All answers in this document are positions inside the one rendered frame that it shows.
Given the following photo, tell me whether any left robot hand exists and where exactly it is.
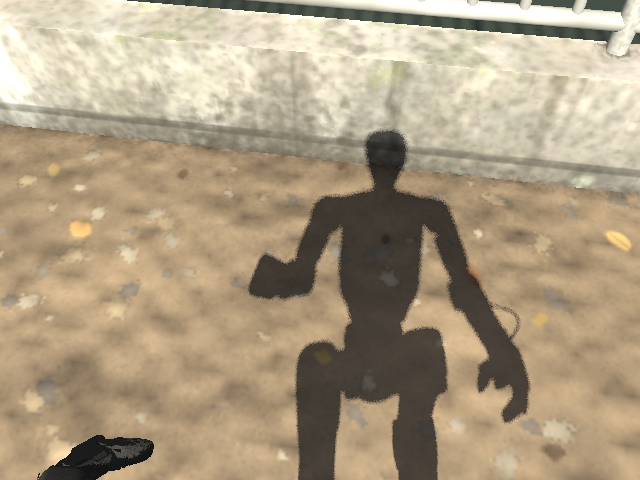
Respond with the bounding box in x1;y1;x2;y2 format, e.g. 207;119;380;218
37;435;154;480

